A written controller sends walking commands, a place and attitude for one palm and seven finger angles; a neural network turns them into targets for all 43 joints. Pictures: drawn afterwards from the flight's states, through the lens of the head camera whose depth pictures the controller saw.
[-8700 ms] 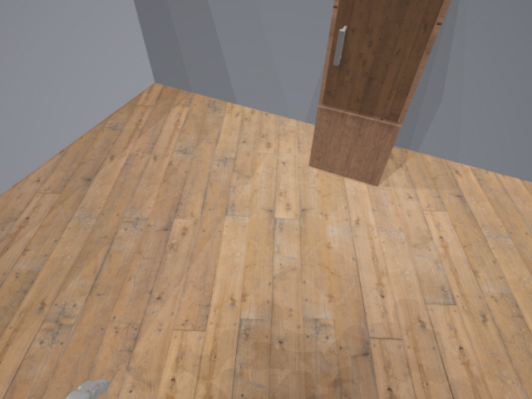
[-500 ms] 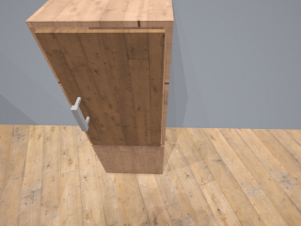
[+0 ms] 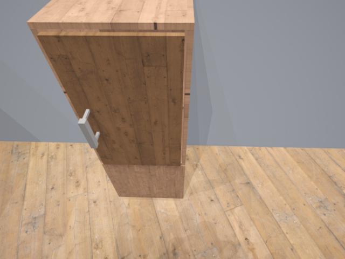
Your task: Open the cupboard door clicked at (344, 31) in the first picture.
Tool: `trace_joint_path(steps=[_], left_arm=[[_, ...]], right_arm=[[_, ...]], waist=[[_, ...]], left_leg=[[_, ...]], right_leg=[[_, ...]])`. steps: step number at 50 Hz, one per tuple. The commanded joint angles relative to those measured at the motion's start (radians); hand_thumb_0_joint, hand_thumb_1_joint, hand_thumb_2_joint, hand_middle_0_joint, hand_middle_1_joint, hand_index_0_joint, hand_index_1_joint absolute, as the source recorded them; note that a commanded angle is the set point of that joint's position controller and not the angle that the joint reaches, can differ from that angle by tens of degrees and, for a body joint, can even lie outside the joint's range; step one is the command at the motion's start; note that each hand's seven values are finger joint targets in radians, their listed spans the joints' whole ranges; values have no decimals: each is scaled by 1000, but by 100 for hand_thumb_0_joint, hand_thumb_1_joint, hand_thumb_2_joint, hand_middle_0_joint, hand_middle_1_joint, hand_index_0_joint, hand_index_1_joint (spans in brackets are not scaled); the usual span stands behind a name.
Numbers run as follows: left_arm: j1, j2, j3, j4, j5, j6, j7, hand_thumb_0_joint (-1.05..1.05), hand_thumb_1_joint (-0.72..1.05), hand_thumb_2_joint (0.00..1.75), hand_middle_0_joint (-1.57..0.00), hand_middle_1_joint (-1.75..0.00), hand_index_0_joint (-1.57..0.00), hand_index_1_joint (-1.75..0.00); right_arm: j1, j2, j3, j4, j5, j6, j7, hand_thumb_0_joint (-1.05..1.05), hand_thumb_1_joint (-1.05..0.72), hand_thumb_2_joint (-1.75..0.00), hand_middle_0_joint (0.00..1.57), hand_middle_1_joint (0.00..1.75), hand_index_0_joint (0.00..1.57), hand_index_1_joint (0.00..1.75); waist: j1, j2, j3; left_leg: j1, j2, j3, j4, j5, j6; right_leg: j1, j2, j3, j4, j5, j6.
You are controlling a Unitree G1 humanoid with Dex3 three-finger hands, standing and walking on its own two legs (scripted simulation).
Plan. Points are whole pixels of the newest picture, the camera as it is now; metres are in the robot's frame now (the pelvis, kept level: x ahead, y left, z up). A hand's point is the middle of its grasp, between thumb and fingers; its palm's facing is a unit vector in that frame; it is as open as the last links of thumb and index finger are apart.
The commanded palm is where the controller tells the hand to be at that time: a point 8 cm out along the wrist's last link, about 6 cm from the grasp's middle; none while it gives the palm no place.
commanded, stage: look again from close up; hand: left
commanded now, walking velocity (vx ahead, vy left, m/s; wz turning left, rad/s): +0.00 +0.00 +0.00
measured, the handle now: (90, 129) +0.51 +0.31 -0.06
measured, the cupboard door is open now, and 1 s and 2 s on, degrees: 0 0 0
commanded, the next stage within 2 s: shuffle to correct the standing spot in 0.44 s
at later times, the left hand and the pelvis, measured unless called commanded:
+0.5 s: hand out of the picture -0.02 +0.17 -0.17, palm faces +0.05 -0.98 -0.18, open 7.4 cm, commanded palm none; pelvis +0.00 +0.02 +0.00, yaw +0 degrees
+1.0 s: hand out of the picture -0.05 +0.26 -0.17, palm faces +0.10 -0.96 -0.25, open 7.4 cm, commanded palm none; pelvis -0.04 +0.07 +0.00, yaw +2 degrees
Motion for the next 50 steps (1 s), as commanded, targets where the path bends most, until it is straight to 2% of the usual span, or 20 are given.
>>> trace_joint_path(steps=[1, 5, 7, 9, 15, 19, 24, 27, 31, 34, 37, 38, 40, 41, 42, 43, 45, 46, 49, 50], left_arm=[[94, 104, 16, -17, -5, -6, 10, 0, 90, 90, -20, -30, -20, -30], [92, 100, 16, -15, -4, -5, 11, 0, 90, 90, -20, -30, -20, -30], [95, 96, 14, -14, -5, -6, 10, 0, 90, 90, -20, -30, -20, -30], [101, 94, 14, -12, -6, -7, 9, 0, 90, 90, -20, -30, -20, -30], [94, 83, 13, -12, -3, -7, 8, 0, 90, 90, -20, -30, -20, -30], [100, 83, 12, -10, -4, -10, 8, 0, 90, 90, -20, -30, -20, -30], [102, 75, 11, -5, -3, -10, 7, 0, 90, 90, -20, -30, -20, -30], [103, 73, 9, -3, -2, -9, 7, 0, 90, 90, -20, -30, -20, -30], [105, 108, 25, -19, 0, -8, 17, 0, 90, 90, -20, -30, -20, -30], [107, 137, 42, -32, 3, -1, 25, 0, 90, 90, -20, -30, -20, -30], [110, 160, 57, -42, 8, 9, 29, 0, 90, 90, -20, -30, -20, -30], [114, 168, 62, -43, 10, 11, 30, 0, 90, 90, -20, -30, -20, -30], [133, 181, 72, -50, 17, 17, 32, 0, 90, 90, -20, -30, -20, -30], [135, 184, 76, -55, 21, 19, 33, 0, 90, 90, -20, -30, -20, -30], [126, 185, 81, -66, 24, 19, 34, 0, 90, 90, -20, -30, -20, -30], [104, 192, 86, -80, 26, 18, 32, 0, 90, 90, -20, -30, -20, -30], [43, 213, 92, -112, 31, 17, 28, 0, 90, 90, -20, -30, -20, -30], [20, 228, 93, -125, 29, 16, 23, 0, 90, 90, -20, -30, -20, -30], [-13, 261, 102, -153, 31, 20, 11, 0, 90, 90, -20, -30, -20, -30], [-25, 257, 99, -161, 36, 21, 9, 0, 90, 90, -20, -30, -20, -30]], right_arm=[[94, -63, -15, -14, 0, -14, -5, 0, -90, -90, 20, 30, 20, 30], [107, -53, -14, -8, 0, -13, -5, 0, -90, -90, 20, 30, 20, 30], [108, -57, -12, -7, -2, -14, -5, 0, -90, -90, 20, 30, 20, 30], [105, -58, -14, -7, -2, -17, -5, 0, -90, -90, 20, 30, 20, 30], [113, -52, -14, -5, -3, -20, -5, 0, -90, -90, 20, 30, 20, 30], [111, -59, -14, -7, -3, -25, -5, 0, -90, -90, 20, 30, 20, 30], [108, -61, -12, -3, -5, -27, -6, 0, -90, -90, 20, 30, 20, 30], [106, -60, -12, -1, -5, -27, -5, 0, -90, -90, 20, 30, 20, 30], [92, -69, -19, -24, -2, -20, -5, 0, -90, -90, 20, 30, 20, 30], [79, -81, -32, -52, -3, -4, -5, 0, -90, -90, 20, 30, 20, 30], [55, -87, -44, -80, -5, 14, -2, 0, -90, -90, 20, 30, 20, 30], [40, -89, -48, -94, -6, 21, 0, 0, -90, -90, 20, 30, 20, 30], [-3, -92, -58, -127, -8, 30, 3, 0, -90, -90, 20, 30, 20, 30], [-39, -99, -64, -143, -10, 33, 6, 0, -90, -90, 20, 30, 20, 30], [-64, -103, -71, -160, -10, 35, 10, 0, -90, -90, 20, 30, 20, 30], [-76, -105, -76, -170, -10, 39, 15, 0, -90, -90, 20, 30, 20, 30], [-84, -102, -84, -188, -9, 46, 29, 0, -90, -90, 20, 30, 20, 30], [-92, -100, -84, -194, -8, 49, 36, 0, -90, -90, 20, 30, 20, 30], [-99, -93, -83, -219, -4, 44, 49, 0, -90, -90, 20, 30, 20, 30], [-82, -79, -82, -218, -2, 35, 50, 0, -90, -90, 20, 30, 20, 30]], waist=[[8, -29, 32], [7, -43, 52], [7, -22, 58], [10, -22, 42], [7, -11, 50], [8, -13, 19], [10, -2, 35], [8, -20, 45], [23, -9, 4], [29, -41, -21], [39, -90, -13], [44, -117, -3], [67, -137, 8], [79, -147, 27], [80, -135, 45], [72, -120, 58], [47, -86, 75], [41, -76, 65], [36, -132, 20], [28, -172, 11]], left_leg=[[-35, 55, -29, -14, 173, 47], [-50, 54, -33, -20, 164, 47], [-43, 56, -41, -25, 173, 50], [-31, 57, -42, -21, 190, 51], [-24, 66, -54, -33, 217, 57], [-2, 69, -61, -34, 251, 62], [-1, 72, -72, -40, 274, 65], [-1, 72, -78, -44, 271, 67], [-28, 61, -61, -17, 322, 58], [-76, 50, -36, 24, 272, 46], [-154, 22, -15, 98, 155, 33], [-197, 10, -10, 145, 50, 27], [-295, -8, -22, 292, -173, 20], [-329, -5, -53, 388, -225, 19], [-356, -1, -82, 477, -245, 18], [-373, 0, -100, 543, -243, 14], [-369, 8, -112, 580, -229, 6], [-351, 4, -100, 567, -192, 0], [-273, -13, -48, 439, -119, -10], [-218, -18, -35, 364, -98, -6]], right_leg=[[1, -229, 151, -38, 536, 129], [-3, -226, 144, -41, 504, 128], [-21, -224, 149, -44, 469, 123], [-17, -225, 147, -40, 487, 124], [-38, -217, 138, -33, 426, 109], [-30, -220, 134, -22, 441, 103], [-45, -218, 130, -17, 413, 91], [-54, -217, 127, -18, 391, 90], [-3, -266, 151, 32, 613, 90], [34, -306, 174, 81, 743, 81], [53, -360, 218, 97, 809, 49], [62, -391, 244, 89, 829, 21], [85, -473, 311, 64, 891, -70], [57, -503, 338, 48, 879, -120], [27, -519, 347, 32, 848, -148], [-7, -519, 340, 22, 803, -155], [-76, -509, 309, 16, 708, -140], [-94, -484, 270, 14, 673, -122], [-120, -426, 198, 35, 575, -72], [-148, -401, 184, 47, 509, -52]])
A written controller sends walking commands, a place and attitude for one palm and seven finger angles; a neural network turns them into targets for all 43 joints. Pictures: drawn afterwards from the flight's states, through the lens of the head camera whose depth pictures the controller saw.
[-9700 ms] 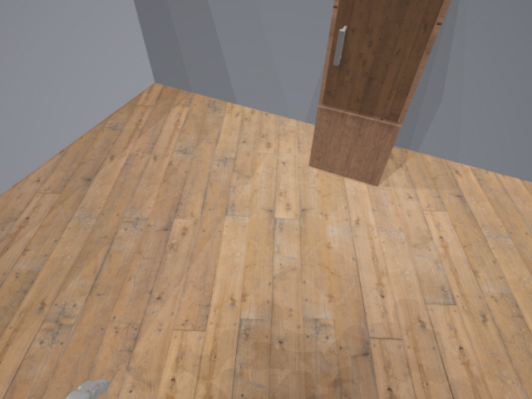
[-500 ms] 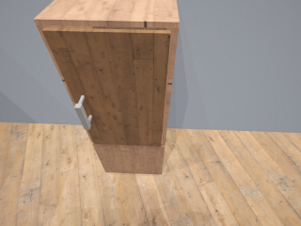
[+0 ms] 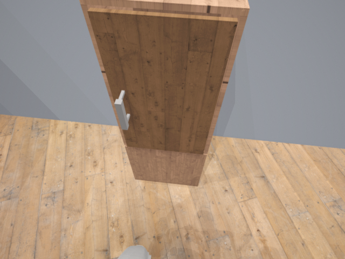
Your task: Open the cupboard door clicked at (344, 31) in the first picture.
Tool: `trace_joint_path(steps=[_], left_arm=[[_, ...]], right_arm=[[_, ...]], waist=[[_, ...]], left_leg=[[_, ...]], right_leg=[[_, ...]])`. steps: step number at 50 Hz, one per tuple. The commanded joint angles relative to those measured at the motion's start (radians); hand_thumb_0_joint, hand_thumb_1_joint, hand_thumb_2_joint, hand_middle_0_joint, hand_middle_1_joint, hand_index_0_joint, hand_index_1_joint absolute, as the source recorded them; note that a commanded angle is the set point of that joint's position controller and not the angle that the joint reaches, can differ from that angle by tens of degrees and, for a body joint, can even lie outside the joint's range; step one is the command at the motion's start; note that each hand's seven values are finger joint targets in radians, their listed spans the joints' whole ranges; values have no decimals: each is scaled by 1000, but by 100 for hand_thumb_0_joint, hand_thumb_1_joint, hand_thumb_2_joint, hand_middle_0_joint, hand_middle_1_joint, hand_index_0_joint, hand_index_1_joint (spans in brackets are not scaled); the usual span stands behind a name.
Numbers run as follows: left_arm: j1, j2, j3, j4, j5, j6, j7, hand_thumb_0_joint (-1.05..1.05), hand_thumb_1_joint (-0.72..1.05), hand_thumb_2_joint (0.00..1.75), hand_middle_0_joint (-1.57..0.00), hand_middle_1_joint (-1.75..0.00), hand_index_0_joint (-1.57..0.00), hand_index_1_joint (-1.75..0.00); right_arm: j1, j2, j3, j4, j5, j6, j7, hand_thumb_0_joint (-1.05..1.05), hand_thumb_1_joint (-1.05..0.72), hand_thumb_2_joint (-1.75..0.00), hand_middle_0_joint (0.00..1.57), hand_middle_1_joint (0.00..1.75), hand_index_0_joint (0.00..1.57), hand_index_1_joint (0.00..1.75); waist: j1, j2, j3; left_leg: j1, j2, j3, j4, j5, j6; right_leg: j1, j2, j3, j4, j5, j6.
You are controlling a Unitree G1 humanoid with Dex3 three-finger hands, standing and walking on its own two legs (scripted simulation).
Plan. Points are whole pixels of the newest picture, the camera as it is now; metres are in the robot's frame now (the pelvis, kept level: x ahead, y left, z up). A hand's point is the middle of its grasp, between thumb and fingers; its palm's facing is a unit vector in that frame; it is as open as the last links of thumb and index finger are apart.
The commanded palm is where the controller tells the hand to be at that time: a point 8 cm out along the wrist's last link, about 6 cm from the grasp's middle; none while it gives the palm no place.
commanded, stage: come to a stop and stand still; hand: left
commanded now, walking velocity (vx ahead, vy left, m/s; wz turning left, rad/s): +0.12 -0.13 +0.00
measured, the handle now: (123, 110) +0.55 +0.22 -0.06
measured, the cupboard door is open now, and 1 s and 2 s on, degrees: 0 0 0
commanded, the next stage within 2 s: look again from close up in 1.06 s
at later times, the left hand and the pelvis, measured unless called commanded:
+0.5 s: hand out of the picture +0.05 +0.22 -0.17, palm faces -0.02 -0.98 -0.22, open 7.4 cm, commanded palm none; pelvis -0.01 +0.03 -0.01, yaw +0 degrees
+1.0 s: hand out of the picture +0.00 +0.14 -0.18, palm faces +0.07 -0.99 -0.13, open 7.3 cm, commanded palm none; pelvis +0.03 -0.01 +0.00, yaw +1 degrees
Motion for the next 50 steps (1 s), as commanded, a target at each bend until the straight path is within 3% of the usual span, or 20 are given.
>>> trace_joint_path(steps=[1, 3, 4, 5, 6, 8, 9, 14, 20, 22, 23, 24, 25, 26, 29, 35, 37, 40, 43, 50], left_arm=[[-7, 202, 35, -82, 2, -6, 1, 0, 90, 90, -20, -30, -20, -30], [-5, 178, 26, -76, -5, -2, -5, 0, 90, 90, -20, -30, -20, -30], [25, 140, 14, -73, -9, 0, -9, 0, 90, 90, -20, -30, -20, -30], [54, 77, 2, -75, -17, 6, -14, 0, 90, 90, -20, -30, -20, -30], [68, 46, -4, -74, -20, 10, -14, 0, 90, 90, -20, -30, -20, -30], [20, 38, -2, -98, -9, 14, -25, 0, 90, 90, -20, -30, -20, -30], [19, 49, 8, -80, -5, 19, -28, 0, 90, 90, -20, -30, -20, -30], [33, 83, 21, -93, -5, 34, -65, 0, 90, 90, -20, -30, -20, -30], [-30, 56, 7, -124, -15, 20, -66, 0, 90, 90, -20, -30, -20, -30], [47, 52, 8, -89, -20, 8, -62, 0, 90, 90, -20, -30, -20, -30], [74, 72, 10, -73, -16, 1, -57, 0, 90, 90, -20, -30, -20, -30], [106, 120, 17, -60, -10, -8, -48, 0, 90, 90, -20, -30, -20, -30], [99, 193, 24, -57, -9, -12, -38, 0, 90, 90, -20, -30, -20, -30], [95, 187, 18, -63, -15, -10, -38, 0, 90, 90, -20, -30, -20, -30], [-13, 104, 1, -57, -19, -16, -33, 0, 90, 90, -20, -30, -20, -30], [28, 86, -13, -12, -22, -32, -20, 0, 90, 90, -20, -30, -20, -30], [26, 79, -20, 1, -32, -34, -18, 0, 90, 90, -20, -30, -20, -30], [67, 27, -31, 23, -35, -33, -15, 0, 90, 90, -20, -30, -20, -30], [55, 37, -36, 58, -35, -26, -14, 0, 90, 90, -20, -30, -20, -30], [86, 30, -50, 92, -30, -34, -15, 0, 90, 90, -20, -30, -20, -30]], right_arm=[[79, -16, -7, -65, 7, -39, 13, 0, -90, -90, 20, 30, 20, 30], [155, -25, -1, -32, 4, -63, 10, 0, -90, -90, 20, 30, 20, 30], [187, -74, -7, -13, 0, -78, 4, 0, -90, -90, 20, 30, 20, 30], [209, -146, -24, -13, -9, -87, 1, 0, -90, -90, 20, 30, 20, 30], [216, -182, -22, -23, -18, -80, -2, 0, -90, -90, 20, 30, 20, 30], [185, -192, -20, -33, -39, -70, -17, 0, -90, -90, 20, 30, 20, 30], [174, -179, -17, -24, -41, -71, -24, 0, -90, -90, 20, 30, 20, 30], [107, -157, -20, -47, -35, -79, -30, 0, -90, -90, 20, 30, 20, 30], [157, -177, -30, -22, -35, -72, -30, 0, -90, -90, 20, 30, 20, 30], [148, -183, -31, -18, -26, -66, -27, 0, -90, -90, 20, 30, 20, 30], [163, -158, -28, -12, -19, -64, -23, 0, -90, -90, 20, 30, 20, 30], [168, -105, -18, -13, -7, -66, -19, 0, -90, -90, 20, 30, 20, 30], [155, -26, 5, -30, -5, -62, -15, 0, -90, -90, 20, 30, 20, 30], [109, -49, 4, -44, -11, -57, -15, 0, -90, -90, 20, 30, 20, 30], [137, -46, 2, 25, -11, -45, -15, 0, -90, -90, 20, 30, 20, 30], [137, 18, 27, 62, 2, -62, -14, 0, -90, -90, 20, 30, 20, 30], [158, 17, 32, 81, 1, -70, -20, 0, -90, -90, 20, 30, 20, 30], [166, -39, 26, 102, 0, -93, -31, 0, -90, -90, 20, 30, 20, 30], [123, -12, 40, 123, 3, -85, -39, 0, -90, -90, 20, 30, 20, 30], [125, -10, 45, 124, 4, -84, -39, 0, -90, -90, 20, 30, 20, 30]], waist=[[-32, -124, -82], [-63, -99, -121], [-63, 10, -158], [-64, 233, -163], [-71, 309, -140], [-73, 158, 5], [-66, 241, -7], [-42, 184, -28], [-76, 234, -77], [-38, 225, -129], [-30, 154, -144], [-14, 9, -158], [-16, -226, -129], [9, -192, -115], [-42, -153, -29], [-36, -47, -72], [-52, -26, -89], [-33, 82, -113], [-33, 171, -41], [-39, 46, -28]], left_leg=[[121, -19, 51, -191, 109, -3], [306, -28, 83, -401, 270, 1], [395, 27, 43, -466, 304, 8], [390, 195, -197, -530, 343, 56], [306, 318, -373, -632, 314, 141], [164, 364, -413, -679, 204, 216], [165, 343, -415, -675, 239, 207], [143, 264, -221, -671, 165, 176], [236, 256, -201, -594, 379, 180], [187, 222, -159, -506, 377, 145], [133, 168, -114, -455, 313, 107], [21, 95, -25, -347, 160, 57], [-97, 8, 68, -219, -51, 14], [-73, 25, 32, -110, -137, 24], [-31, 52, 28, 16, -11, 21], [106, 36, 69, -272, 82, 6], [235, 34, 57, -447, 218, 11], [351, 157, -26, -463, 637, 64], [307, 142, -20, -500, 553, 74], [315, 118, -9, -546, 413, 54]], right_leg=[[-38, -218, 143, -84, 474, -118], [-100, -143, 93, -17, 255, -60], [-121, -92, 69, 75, 103, -34], [-208, -5, 1, 196, -179, 16], [-234, 40, -5, 331, -323, 28], [-310, 11, 39, 517, -244, 11], [-330, 2, 79, 591, -199, 14], [-302, 0, 53, 564, -62, 33], [-184, 14, -5, 178, -135, 36], [-24, 31, -30, -15, 17, 34], [72, 26, -22, -127, 99, 38], [189, -86, 90, -198, 133, 24], [190, -249, 273, -253, 170, -35], [98, -300, 291, -260, 220, -95], [3, -195, 187, -254, 285, -124], [80, -164, 116, -186, 550, -140], [44, -139, 117, -151, 526, -105], [13, -58, 75, -127, 388, -11], [24, -68, 69, -172, 317, 12], [46, -82, 84, -222, 361, 11]])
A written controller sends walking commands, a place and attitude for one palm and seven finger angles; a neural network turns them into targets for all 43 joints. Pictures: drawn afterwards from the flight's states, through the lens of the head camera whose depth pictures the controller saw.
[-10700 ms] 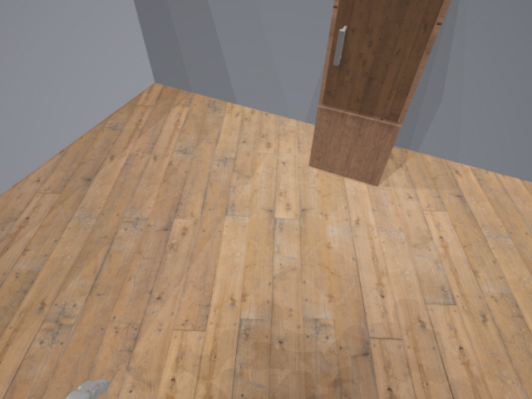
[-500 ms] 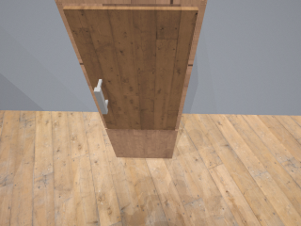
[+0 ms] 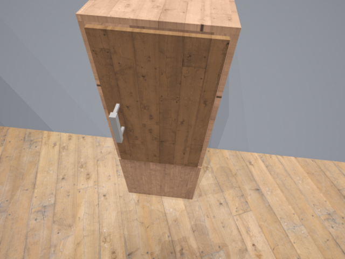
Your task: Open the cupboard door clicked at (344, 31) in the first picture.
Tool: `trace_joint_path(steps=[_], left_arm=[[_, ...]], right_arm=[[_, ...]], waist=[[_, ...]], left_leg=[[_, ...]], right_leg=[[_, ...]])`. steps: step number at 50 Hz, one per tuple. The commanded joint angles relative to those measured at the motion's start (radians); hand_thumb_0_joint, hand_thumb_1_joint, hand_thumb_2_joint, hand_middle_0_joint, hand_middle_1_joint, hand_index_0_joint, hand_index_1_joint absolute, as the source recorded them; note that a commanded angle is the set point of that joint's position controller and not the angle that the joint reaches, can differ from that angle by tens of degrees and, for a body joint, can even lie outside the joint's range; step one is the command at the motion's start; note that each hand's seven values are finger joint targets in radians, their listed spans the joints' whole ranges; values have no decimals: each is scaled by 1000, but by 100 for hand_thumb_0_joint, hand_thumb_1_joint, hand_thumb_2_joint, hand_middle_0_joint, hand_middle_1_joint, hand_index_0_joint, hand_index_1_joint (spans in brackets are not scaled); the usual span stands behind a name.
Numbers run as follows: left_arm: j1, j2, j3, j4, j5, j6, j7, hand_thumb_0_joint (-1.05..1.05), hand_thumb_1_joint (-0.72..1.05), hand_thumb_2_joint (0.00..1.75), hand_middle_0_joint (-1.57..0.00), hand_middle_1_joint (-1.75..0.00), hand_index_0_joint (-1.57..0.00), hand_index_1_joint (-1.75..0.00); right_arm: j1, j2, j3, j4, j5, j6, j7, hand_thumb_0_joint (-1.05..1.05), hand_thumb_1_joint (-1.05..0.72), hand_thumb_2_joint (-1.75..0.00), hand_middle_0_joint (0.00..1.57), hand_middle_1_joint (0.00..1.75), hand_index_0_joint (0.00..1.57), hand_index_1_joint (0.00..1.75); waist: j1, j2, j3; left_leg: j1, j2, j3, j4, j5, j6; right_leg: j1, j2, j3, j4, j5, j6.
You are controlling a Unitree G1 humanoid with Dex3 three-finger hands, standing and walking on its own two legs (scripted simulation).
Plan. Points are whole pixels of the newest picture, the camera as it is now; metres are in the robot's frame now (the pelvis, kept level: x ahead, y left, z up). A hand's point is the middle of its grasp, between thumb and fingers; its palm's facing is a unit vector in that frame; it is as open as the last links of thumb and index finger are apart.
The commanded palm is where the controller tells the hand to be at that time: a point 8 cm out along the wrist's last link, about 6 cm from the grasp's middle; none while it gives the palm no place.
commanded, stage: come to a stop and stand still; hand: left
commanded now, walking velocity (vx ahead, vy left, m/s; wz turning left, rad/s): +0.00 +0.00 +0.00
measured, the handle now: (118, 123) +0.53 +0.22 -0.07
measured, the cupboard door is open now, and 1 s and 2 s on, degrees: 0 0 0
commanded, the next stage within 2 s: look again from close up in 0.06 s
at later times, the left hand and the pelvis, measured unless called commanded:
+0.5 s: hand out of the picture +0.01 +0.20 -0.18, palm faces -0.02 -0.98 -0.21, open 7.4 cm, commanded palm none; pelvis -0.01 +0.02 -0.01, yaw -2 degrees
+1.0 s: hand (84, 220) +0.20 +0.21 -0.02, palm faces +0.09 -0.99 -0.05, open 7.8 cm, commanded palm +0.10 +0.27 -0.07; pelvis -0.04 +0.05 -0.04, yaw -1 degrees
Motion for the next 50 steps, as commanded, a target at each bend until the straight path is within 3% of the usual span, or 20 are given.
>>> trace_joint_path(steps=[1, 7, 8, 9, 10, 13, 16, 19, 22, 36, 37, 38, 39, 40, 41, 42, 44, 47, 49, 50], left_arm=[[76, 84, 4, -13, -4, -14, 10, 0, 90, 90, -20, -30, -20, -30], [94, 79, 3, -8, -4, -19, 14, 0, 90, 90, -20, -30, -20, -30], [170, 126, 12, 1, 15, -50, 64, 0, 90, 90, -20, -30, -20, -30], [159, 167, 25, -45, 8, -54, 60, 0, 90, 90, -20, -30, -20, -30], [138, 174, 27, -64, 9, -55, 54, 0, 90, 90, -20, -30, -20, -30], [123, 129, 11, -83, 8, -55, 41, 0, 90, 90, -20, -30, -20, -30], [89, 107, 5, -102, 0, -40, 36, 0, 90, 90, -20, -30, -20, -30], [65, 110, 0, -111, -2, -23, 29, 0, 90, 90, -20, -30, -20, -30], [81, 121, -2, -109, 0, -16, 23, 0, 90, 90, -20, -30, -20, -30], [54, 129, -4, -104, -3, -6, 12, 0, 90, 90, -20, -30, -20, -30], [130, 147, -2, -78, 13, -29, 51, 0, 90, 90, -20, -30, -20, -30], [-609, 430, 191, -1645, -193, -233, 46, 0, 88, 89, -20, -32, -20, -32], [-167, 348, 147, -1416, -114, -183, 69, 0, 85, 88, -20, -33, -20, -33], [-115, 282, 114, -1309, -127, -133, 117, 0, 83, 87, -21, -34, -21, -34], [180, -26, -67, -1021, -150, -37, 100, 0, 81, 86, -21, -36, -21, -36], [-24, 26, -37, -1204, -193, -75, 85, 0, 78, 85, -21, -37, -21, -37], [-7, 65, 14, -1088, -171, -178, 39, 0, 74, 83, -21, -40, -21, -40], [256, -3, 44, -911, -205, -361, -96, 0, 67, 80, -22, -45, -22, -45], [370, 20, 86, -942, -247, -497, -217, 0, 62, 78, -22, -48, -22, -48], [393, 78, 152, -912, -261, -546, -279, 0, 60, 77, -22, -50, -22, -50]], right_arm=[[86, -60, -6, -12, 1, -11, 5, 0, -90, -90, 20, 30, 20, 30], [95, -63, -3, -2, 0, -15, 7, 0, -90, -90, 20, 30, 20, 30], [2, -106, -15, -74, 14, -30, 23, 0, -90, -90, 20, 30, 20, 30], [58, -59, -9, -116, 9, -14, 29, 0, -90, -90, 20, 30, 20, 30], [45, -52, -12, -117, -1, -7, 33, 0, -90, -90, 20, 30, 20, 30], [90, -40, -13, -127, 6, -14, 36, 0, -90, -90, 20, 30, 20, 30], [120, -60, -13, -120, 1, -14, 35, 0, -90, -90, 20, 30, 20, 30], [114, -73, -7, -114, -3, -13, 34, 0, -90, -90, 20, 30, 20, 30], [112, -84, -2, -117, -5, -14, 36, 0, -90, -90, 20, 30, 20, 30], [138, -110, 4, -71, -2, -33, 31, 0, -90, -90, 20, 30, 20, 30], [27, -134, 1, -138, 11, -32, 39, 0, -90, -90, 20, 30, 20, 30], [46, -321, -45, -488, 54, -178, 8, 0, -90, -90, 20, 30, 20, 30], [-24, -218, 4, -430, 43, -281, -25, 0, -90, -90, 20, 30, 20, 30], [-26, -210, -9, -358, 48, -313, -31, 0, -90, -90, 20, 30, 20, 30], [13, -163, -8, -342, 55, -310, -13, 0, -90, -90, 20, 30, 20, 30], [-2, -220, -20, -424, 58, -310, -5, 0, -90, -90, 20, 30, 20, 30], [-16, -252, -46, -466, 34, -320, -2, 0, -90, -90, 20, 30, 20, 30], [-54, -238, -73, -559, 15, -318, 29, 0, -90, -90, 20, 30, 20, 30], [-90, -237, -92, -623, 10, -315, 57, 0, -90, -90, 20, 30, 20, 30], [-88, -242, -104, -645, 13, -304, 77, 0, -90, -90, 20, 30, 20, 30]], waist=[[-10, 22, 16], [-8, 6, -2], [20, -16, -7], [-20, -37, -65], [-12, 37, -61], [-33, -48, -141], [-38, -62, -58], [-29, 52, 81], [-13, 47, 109], [-2, 32, 30], [33, -13, 78], [-114, 200, -474], [-6, 347, -463], [-24, 306, -386], [-52, 190, -192], [-73, 121, -69], [-97, -70, 11], [1, -282, -92], [50, -254, -194], [76, -145, -227]], left_leg=[[48, 106, -90, -66, 220, 20], [55, 102, -83, -78, 214, 19], [-35, 74, -3, 208, 212, -6], [-149, 15, -63, 249, -94, 16], [-158, 16, -56, 253, -97, 28], [-110, 13, -57, 163, -51, 17], [-36, 36, -78, 86, 75, 25], [-82, 61, -124, 21, 72, 36], [-123, 63, -150, -24, 25, 47], [-93, 80, -174, -78, 82, 66], [-139, 80, -117, 142, 225, 31], [173, -25, -123, 28, 307, 28], [266, 27, -102, 12, 431, 6], [151, 29, -109, 4, 316, -30], [36, 33, -134, -18, 208, -15], [-65, 26, -171, 5, 92, -4], [-217, 0, -178, 111, -82, 16], [-400, -23, -137, 306, -65, 6], [-485, -40, -101, 407, -16, -8], [-497, -52, -93, 447, 27, -22]], right_leg=[[-48, -176, 133, -77, 305, 48], [-30, -182, 135, -80, 326, 48], [-40, -249, 220, -29, 968, 147], [79, -294, 251, 20, 1057, 127], [86, -311, 234, 35, 1104, 101], [88, -251, 182, 68, 830, -28], [-62, -200, 164, 45, 465, -5], [-172, -157, 177, 0, 107, 6], [-170, -134, 175, -13, -26, 11], [-96, -137, 143, 29, 50, 24], [-139, -200, 192, 0, 432, 48], [-88, -101, 96, 94, 344, 32], [-129, -61, 57, 168, 149, 14], [-186, -60, 14, 190, 31, 27], [-269, -63, -16, 193, -18, 41], [-296, -68, -25, 185, -6, 48], [-437, -58, -40, 193, -75, 54], [-578, -43, -50, 352, -161, 46], [-584, -42, -30, 455, -104, 36], [-570, -46, -13, 510, -43, 20]])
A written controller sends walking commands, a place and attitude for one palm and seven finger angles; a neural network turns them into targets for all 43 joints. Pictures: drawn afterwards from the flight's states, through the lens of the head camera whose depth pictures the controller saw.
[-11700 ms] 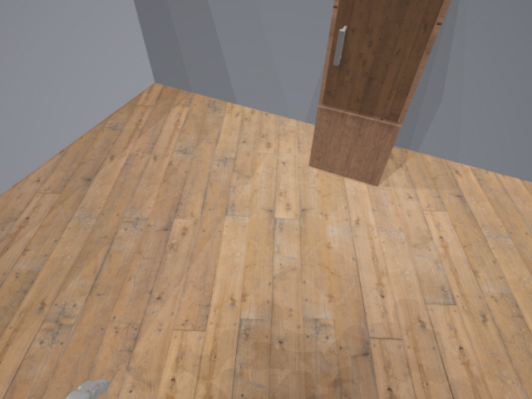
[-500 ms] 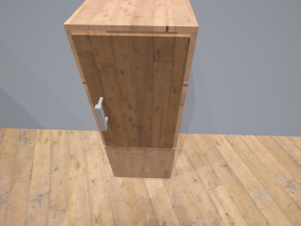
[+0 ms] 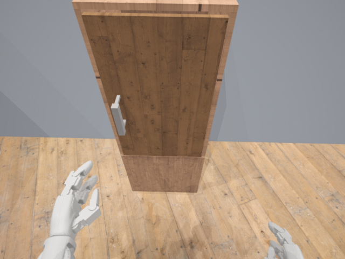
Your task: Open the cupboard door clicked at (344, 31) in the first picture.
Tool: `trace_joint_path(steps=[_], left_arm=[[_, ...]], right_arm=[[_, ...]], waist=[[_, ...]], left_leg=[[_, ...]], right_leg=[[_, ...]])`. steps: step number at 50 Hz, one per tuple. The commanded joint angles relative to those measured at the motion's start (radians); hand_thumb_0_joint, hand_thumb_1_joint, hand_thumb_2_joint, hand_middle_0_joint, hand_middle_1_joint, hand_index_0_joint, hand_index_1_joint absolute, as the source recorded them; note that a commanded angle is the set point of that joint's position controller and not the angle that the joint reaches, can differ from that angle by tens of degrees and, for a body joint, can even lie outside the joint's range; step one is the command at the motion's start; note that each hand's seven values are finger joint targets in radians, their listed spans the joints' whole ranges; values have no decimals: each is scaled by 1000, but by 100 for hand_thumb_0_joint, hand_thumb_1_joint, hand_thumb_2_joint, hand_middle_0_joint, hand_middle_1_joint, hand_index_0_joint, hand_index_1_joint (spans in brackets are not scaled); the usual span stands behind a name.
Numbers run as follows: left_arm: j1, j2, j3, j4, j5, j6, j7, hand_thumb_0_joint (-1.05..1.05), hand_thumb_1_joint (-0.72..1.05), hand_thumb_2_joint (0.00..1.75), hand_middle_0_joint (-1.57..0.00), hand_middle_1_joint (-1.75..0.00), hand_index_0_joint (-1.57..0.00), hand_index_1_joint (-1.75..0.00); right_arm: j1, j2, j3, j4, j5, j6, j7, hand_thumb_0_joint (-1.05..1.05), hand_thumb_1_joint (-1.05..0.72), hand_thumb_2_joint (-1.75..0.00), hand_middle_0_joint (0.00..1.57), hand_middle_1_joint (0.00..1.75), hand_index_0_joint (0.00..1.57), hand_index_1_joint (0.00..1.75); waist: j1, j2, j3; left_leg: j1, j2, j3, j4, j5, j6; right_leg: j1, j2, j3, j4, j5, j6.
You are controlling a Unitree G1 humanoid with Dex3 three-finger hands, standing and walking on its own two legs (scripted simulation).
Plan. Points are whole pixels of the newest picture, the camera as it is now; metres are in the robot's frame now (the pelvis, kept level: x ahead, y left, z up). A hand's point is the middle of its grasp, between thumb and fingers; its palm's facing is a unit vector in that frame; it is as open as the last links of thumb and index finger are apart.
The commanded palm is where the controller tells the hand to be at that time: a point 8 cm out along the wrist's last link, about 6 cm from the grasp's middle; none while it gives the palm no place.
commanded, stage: raise the hand with hooked fingers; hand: left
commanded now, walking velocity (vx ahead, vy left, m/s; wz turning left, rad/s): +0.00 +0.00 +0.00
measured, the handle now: (120, 115) +0.56 +0.19 -0.03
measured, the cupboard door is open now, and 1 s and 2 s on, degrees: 0 0 0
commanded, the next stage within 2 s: move the hooked fingers beside the handle in 1.84 s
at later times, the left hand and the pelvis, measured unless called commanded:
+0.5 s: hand (104, 226) +0.21 +0.17 -0.04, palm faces -0.13 -0.99 -0.04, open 10.6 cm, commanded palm +0.18 +0.24 -0.02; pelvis -0.03 -0.03 -0.07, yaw +0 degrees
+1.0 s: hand (73, 205) +0.25 +0.24 -0.01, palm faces +0.03 -1.00 -0.07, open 13.5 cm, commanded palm +0.23 +0.29 -0.01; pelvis -0.01 -0.01 -0.06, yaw +0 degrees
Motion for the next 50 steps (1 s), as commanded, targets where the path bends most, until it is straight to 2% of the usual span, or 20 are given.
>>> trace_joint_path(steps=[1, 2, 5, 8, 9, 10, 11, 14, 16, 19, 22, 25, 27, 29, 32, 35, 40, 42, 46, 50], left_arm=[[329, 35, 61, 3, -71, -254, -257, 0, 57, 76, -22, -51, -22, -51], [293, 104, 123, -28, -69, -290, -286, 0, 55, 75, -22, -53, -22, -53], [170, 192, 192, -210, -75, -266, -270, 0, 48, 72, -23, -57, -23, -57], [57, 165, 170, -437, -95, -263, -208, 0, 41, 69, -24, -62, -24, -62], [14, 168, 157, -520, -95, -275, -189, 0, 39, 68, -24, -63, -24, -63], [-77, 181, 138, -607, -97, -287, -180, 0, 36, 67, -24, -64, -24, -64], [-87, 180, 127, -630, -86, -296, -177, 0, 34, 66, -24, -66, -24, -66], [-109, 160, 50, -556, -79, -295, -227, 0, 27, 63, -25, -70, -25, -70], [-105, 183, 51, -429, -85, -236, -289, 0, 22, 61, -25, -74, -25, -74], [-41, 232, 128, -262, -110, -87, -351, 0, 15, 58, -25, -78, -25, -78], [-7, 302, 260, -275, -168, 47, -357, 0, 8, 55, -26, -82, -26, -82], [12, 315, 364, -302, -204, 52, -277, 0, 1, 52, -26, -87, -26, -87], [3, 295, 369, -349, -194, -14, -226, 0, -3, 50, -27, -90, -27, -90], [-15, 271, 332, -316, -165, -84, -203, 0, -8, 48, -27, -93, -27, -93], [-77, 258, 260, -211, -128, -154, -246, 0, -15, 45, -27, -98, -27, -98], [-131, 246, 212, -138, -153, -159, -333, 0, -22, 42, -28, -102, -28, -102], [-188, 397, 350, -238, -198, -145, -372, 0, -34, 37, -29, -110, -29, -110], [-164, 393, 376, -262, -203, -149, -347, 0, -38, 35, -29, -112, -29, -112], [-172, 337, 351, -186, -188, -134, -308, 0, -48, 31, -30, -118, -30, -118], [-228, 320, 303, -61, -169, -78, -353, 0, -50, 30, -30, -120, -30, -120]], right_arm=[[-116, -121, -73, -265, -3, -42, 52, 0, -90, -90, 20, 30, 20, 30], [-125, -119, -79, -290, -2, -36, 56, 0, -90, -90, 20, 30, 20, 30], [-138, -117, -75, -366, -3, 4, 49, 0, -90, -90, 20, 30, 20, 30], [-104, -92, -63, -399, 0, 24, 33, 0, -90, -90, 20, 30, 20, 30], [-89, -88, -58, -401, 0, 27, 24, 0, -90, -90, 20, 30, 20, 30], [-71, -94, -50, -397, -6, 31, 12, 0, -90, -90, 20, 30, 20, 30], [-60, -92, -49, -383, -6, 31, -1, 0, -90, -90, 20, 30, 20, 30], [-48, -101, -27, -338, -1, 17, -22, 0, -90, -90, 20, 30, 20, 30], [-49, -114, -17, -318, 9, 12, -37, 0, -90, -90, 20, 30, 20, 30], [-59, -118, -12, -324, 35, 19, -51, 0, -90, -90, 20, 30, 20, 30], [-91, -108, -10, -368, 47, 40, -58, 0, -90, -90, 20, 30, 20, 30], [-97, -72, -9, -361, 39, 49, -57, 0, -90, -90, 20, 30, 20, 30], [-71, -56, -14, -335, 31, 40, -48, 0, -90, -90, 20, 30, 20, 30], [-59, -59, -21, -302, 25, 34, -39, 0, -90, -90, 20, 30, 20, 30], [-32, -91, -26, -272, 23, 27, -33, 0, -90, -90, 20, 30, 20, 30], [-11, -123, -29, -281, 37, 15, -42, 0, -90, -90, 20, 30, 20, 30], [13, -144, -32, -299, 41, -2, -57, 0, -90, -90, 20, 30, 20, 30], [10, -133, -31, -298, 36, -1, -51, 0, -90, -90, 20, 30, 20, 30], [5, -130, -28, -291, 28, 17, -35, 0, -90, -90, 20, 30, 20, 30], [22, -154, -22, -306, 34, 37, -34, 0, -90, -90, 20, 30, 20, 30]], waist=[[120, -110, -90], [126, -29, -131], [141, 92, -210], [95, 180, -270], [71, 186, -296], [32, 132, -307], [22, 138, -317], [-35, 119, -231], [-51, 54, -197], [-3, -19, -225], [79, -22, -335], [112, -53, -371], [104, -17, -363], [73, -13, -292], [20, -12, -206], [-6, -23, -181], [49, 85, -351], [64, 111, -374], [44, 111, -297], [11, 60, -222]], left_leg=[[-100, 22, -68, 125, 137, -88], [-128, 22, -58, 169, 145, -85], [-196, 26, -57, 209, 66, -70], [-142, 45, -87, 236, 24, -50], [-131, 49, -92, 255, 25, -40], [-150, 56, -111, 283, 23, -31], [-144, 62, -113, 297, 18, -26], [-224, 66, -116, 345, -35, -16], [-294, 66, -118, 369, -79, -12], [-358, 57, -100, 350, -101, -13], [-331, 40, -80, 313, -17, -17], [-319, 50, -91, 303, 60, -26], [-296, 57, -90, 284, 98, -32], [-311, 60, -87, 282, 82, -33], [-333, 62, -88, 302, 29, -26], [-336, 56, -86, 307, -24, -17], [-188, 60, -95, 249, 79, -17], [-127, 62, -101, 224, 149, -24], [-107, 67, -113, 217, 177, -40], [-136, 70, -128, 200, 112, -43]], right_leg=[[-167, 21, -40, 120, 128, -43], [-198, 19, -26, 168, 139, -47], [-247, 28, 6, 239, 75, -46], [-297, 36, 20, 223, 35, -38], [-303, 37, 27, 213, 33, -34], [-325, 47, 29, 227, 33, -29], [-348, 48, 29, 221, 15, -29], [-390, 49, 49, 185, -52, -23], [-391, 49, 64, 163, -107, -15], [-297, 32, 100, 106, -179, -1], [-127, 10, 123, 82, -104, 7], [-44, 1, 131, 98, 43, 21], [-55, 2, 107, 127, 139, 18], [-117, 7, 95, 134, 127, 20], [-233, 16, 88, 140, 30, 15], [-274, 15, 113, 102, -89, 13], [-196, 35, 54, 140, 31, -11], [-185, 39, 18, 162, 116, -16], [-262, 49, -22, 179, 129, -16], [-302, 57, -32, 161, 84, -18]])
